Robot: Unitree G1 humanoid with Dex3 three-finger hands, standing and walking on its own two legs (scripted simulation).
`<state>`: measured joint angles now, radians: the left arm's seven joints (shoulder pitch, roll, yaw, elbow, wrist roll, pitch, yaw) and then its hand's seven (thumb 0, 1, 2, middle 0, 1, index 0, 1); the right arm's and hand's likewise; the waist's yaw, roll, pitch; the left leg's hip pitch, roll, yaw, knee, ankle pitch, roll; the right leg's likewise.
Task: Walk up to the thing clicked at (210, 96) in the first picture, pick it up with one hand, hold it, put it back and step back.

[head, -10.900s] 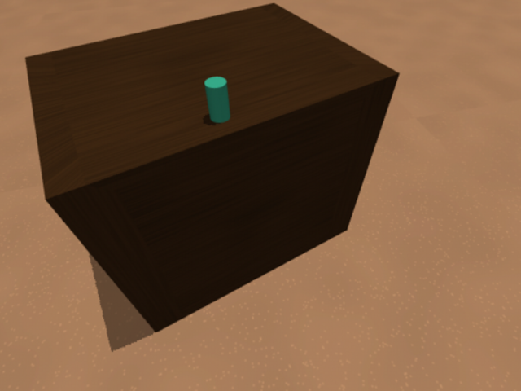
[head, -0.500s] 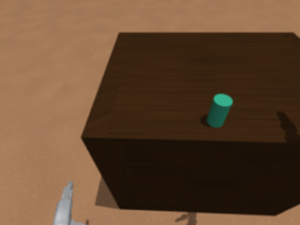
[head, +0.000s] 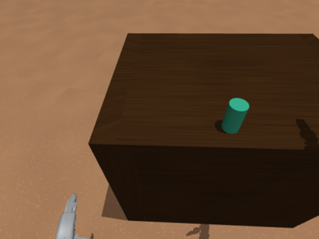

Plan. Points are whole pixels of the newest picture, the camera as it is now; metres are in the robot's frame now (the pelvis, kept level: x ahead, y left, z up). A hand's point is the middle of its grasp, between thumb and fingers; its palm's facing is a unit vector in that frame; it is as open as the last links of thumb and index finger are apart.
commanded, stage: approach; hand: right
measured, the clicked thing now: (234, 116) +0.43 -0.16 +0.08
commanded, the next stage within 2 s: close in in 0.30 s
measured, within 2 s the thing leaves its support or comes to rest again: neither
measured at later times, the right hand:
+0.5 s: hand (265, 120) +0.41 -0.24 +0.09, palm faces -0.02 +1.00 +0.05, open 17.7 cm
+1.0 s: hand (243, 118) +0.41 -0.18 +0.09, palm faces +0.04 +1.00 +0.02, open 17.7 cm
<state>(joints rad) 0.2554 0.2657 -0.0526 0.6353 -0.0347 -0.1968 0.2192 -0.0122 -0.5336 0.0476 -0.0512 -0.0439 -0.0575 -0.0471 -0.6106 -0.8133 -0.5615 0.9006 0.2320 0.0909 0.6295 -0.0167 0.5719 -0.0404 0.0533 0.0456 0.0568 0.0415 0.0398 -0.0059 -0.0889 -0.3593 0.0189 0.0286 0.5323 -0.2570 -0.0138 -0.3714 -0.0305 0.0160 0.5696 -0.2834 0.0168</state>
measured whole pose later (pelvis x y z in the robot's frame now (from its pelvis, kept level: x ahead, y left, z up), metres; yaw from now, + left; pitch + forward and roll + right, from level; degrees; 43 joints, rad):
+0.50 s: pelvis -0.01 +0.00 -0.01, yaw +1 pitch +9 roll +1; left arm 0.26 0.24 -0.01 0.57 -0.01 -0.20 0.15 -0.01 -0.52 0.03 -0.06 -0.05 -0.07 -0.05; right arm -0.57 -0.52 -0.42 0.89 0.22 -0.15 0.43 -0.02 0.60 -0.05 0.04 0.04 0.05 0.04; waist 0.09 0.03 -0.07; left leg -0.52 0.01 0.01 0.66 -0.29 -0.01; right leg -0.52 -0.04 0.00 0.69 -0.33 0.02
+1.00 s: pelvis -0.01 +0.00 -0.02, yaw +1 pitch +7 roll +0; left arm 0.29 0.22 0.06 0.48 -0.03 -0.10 0.07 -0.01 -0.53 0.03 -0.06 -0.05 -0.07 -0.05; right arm -0.52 -0.32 -0.29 0.71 0.18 -0.16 0.18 -0.02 0.59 -0.05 0.03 0.04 0.04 0.04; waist 0.06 0.00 -0.09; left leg -0.52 0.02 0.00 0.73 -0.34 -0.01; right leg -0.51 -0.03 -0.01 0.73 -0.36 0.02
